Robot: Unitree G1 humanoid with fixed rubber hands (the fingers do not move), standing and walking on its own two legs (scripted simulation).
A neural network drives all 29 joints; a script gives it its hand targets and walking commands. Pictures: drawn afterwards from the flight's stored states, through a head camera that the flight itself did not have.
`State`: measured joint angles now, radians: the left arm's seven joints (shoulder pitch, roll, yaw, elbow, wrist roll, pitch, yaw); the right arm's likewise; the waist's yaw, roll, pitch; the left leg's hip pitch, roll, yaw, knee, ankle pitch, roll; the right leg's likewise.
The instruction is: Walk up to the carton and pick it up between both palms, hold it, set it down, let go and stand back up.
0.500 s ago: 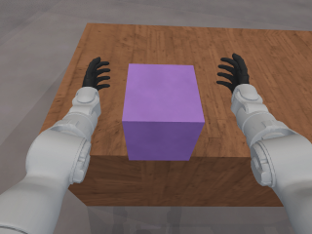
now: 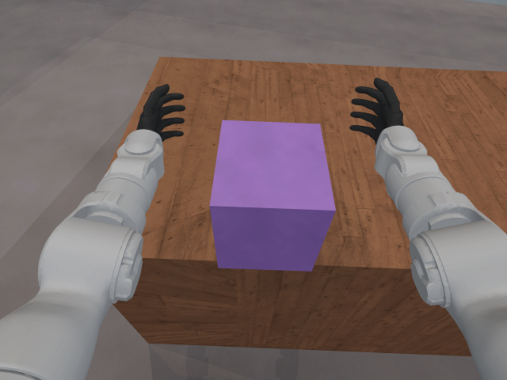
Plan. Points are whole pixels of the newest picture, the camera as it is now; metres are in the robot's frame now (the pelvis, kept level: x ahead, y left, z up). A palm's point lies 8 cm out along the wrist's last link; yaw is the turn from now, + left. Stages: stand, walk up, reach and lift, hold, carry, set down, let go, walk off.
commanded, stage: set down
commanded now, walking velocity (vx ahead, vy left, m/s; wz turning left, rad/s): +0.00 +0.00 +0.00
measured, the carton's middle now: (267, 197) +0.45 +0.00 +0.01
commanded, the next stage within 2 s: none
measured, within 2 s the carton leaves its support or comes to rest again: neither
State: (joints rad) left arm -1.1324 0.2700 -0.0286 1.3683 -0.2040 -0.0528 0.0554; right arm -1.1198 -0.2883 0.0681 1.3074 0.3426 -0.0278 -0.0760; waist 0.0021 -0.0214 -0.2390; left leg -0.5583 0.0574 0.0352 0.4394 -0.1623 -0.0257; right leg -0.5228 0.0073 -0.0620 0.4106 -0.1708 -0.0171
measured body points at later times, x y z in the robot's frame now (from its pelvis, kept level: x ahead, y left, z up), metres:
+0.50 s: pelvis -0.01 +0.00 +0.00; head -0.01 +0.01 +0.45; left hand +0.39 +0.18 +0.08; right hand +0.38 -0.19 +0.08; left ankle +0.01 +0.13 -0.74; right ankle +0.00 -0.11 -0.74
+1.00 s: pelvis +0.02 +0.00 +0.01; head +0.02 +0.01 +0.46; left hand +0.33 +0.20 +0.02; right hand +0.33 -0.18 +0.02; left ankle +0.01 +0.13 -0.74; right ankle +0.00 -0.11 -0.74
